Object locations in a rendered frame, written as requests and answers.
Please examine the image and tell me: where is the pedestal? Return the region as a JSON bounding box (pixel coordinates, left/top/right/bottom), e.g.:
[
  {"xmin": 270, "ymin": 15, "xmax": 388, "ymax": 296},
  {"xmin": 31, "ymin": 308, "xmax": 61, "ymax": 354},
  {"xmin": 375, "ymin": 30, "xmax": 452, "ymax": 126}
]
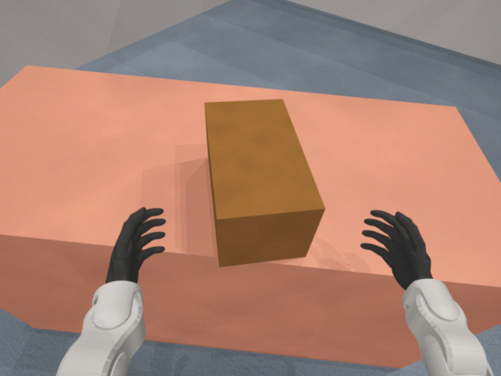
[{"xmin": 0, "ymin": 65, "xmax": 501, "ymax": 368}]

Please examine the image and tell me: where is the right robot forearm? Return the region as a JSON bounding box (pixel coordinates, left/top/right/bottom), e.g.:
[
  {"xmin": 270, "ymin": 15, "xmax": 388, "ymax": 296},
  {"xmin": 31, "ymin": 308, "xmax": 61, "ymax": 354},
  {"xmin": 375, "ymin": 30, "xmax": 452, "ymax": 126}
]
[{"xmin": 402, "ymin": 279, "xmax": 494, "ymax": 376}]

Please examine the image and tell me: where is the carton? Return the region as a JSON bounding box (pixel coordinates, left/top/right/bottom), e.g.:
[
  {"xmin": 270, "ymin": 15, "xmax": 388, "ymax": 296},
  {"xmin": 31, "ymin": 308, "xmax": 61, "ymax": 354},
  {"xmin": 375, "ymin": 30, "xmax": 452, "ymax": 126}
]
[{"xmin": 204, "ymin": 99, "xmax": 325, "ymax": 267}]

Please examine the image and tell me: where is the robot left hand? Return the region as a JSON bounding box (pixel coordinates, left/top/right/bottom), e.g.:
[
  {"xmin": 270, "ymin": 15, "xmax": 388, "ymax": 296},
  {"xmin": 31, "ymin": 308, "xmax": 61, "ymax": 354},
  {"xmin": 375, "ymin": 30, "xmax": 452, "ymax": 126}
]
[{"xmin": 106, "ymin": 207, "xmax": 166, "ymax": 284}]

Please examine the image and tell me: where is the left robot forearm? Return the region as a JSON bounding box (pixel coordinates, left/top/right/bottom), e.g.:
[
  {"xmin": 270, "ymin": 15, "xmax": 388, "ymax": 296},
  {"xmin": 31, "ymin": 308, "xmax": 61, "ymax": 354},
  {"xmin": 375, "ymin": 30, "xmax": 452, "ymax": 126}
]
[{"xmin": 56, "ymin": 280, "xmax": 146, "ymax": 376}]

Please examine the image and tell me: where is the robot right hand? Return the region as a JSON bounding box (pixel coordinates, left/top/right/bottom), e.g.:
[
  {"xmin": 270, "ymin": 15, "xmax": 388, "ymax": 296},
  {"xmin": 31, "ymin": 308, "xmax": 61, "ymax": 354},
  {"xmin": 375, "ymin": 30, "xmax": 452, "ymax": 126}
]
[{"xmin": 360, "ymin": 210, "xmax": 433, "ymax": 290}]

